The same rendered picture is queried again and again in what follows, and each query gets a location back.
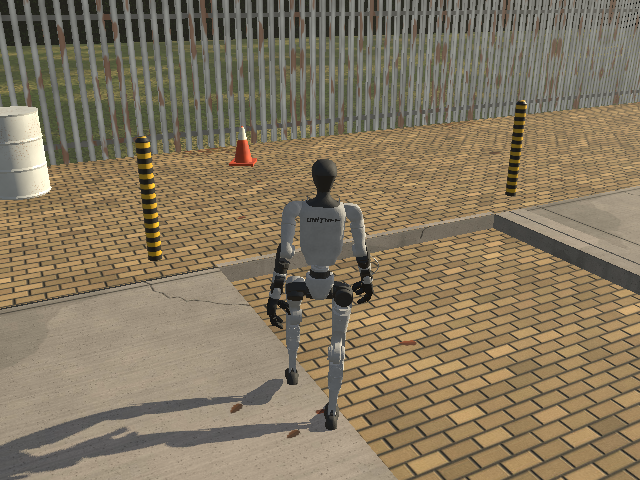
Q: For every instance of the robot left forearm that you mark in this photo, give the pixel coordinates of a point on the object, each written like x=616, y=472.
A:
x=279, y=275

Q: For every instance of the robot right hand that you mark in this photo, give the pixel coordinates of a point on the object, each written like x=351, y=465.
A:
x=367, y=288

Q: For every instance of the robot left hand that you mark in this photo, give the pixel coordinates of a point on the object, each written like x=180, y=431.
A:
x=271, y=311

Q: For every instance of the robot left thigh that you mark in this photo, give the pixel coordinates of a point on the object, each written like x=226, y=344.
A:
x=295, y=289

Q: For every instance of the robot right upper arm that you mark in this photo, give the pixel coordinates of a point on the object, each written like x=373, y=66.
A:
x=354, y=214

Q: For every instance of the robot left upper arm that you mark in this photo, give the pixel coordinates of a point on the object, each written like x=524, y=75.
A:
x=290, y=212

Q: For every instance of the right robot shin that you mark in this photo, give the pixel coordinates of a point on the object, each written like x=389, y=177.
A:
x=335, y=377

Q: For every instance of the robot right forearm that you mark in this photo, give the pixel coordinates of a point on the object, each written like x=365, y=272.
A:
x=364, y=266

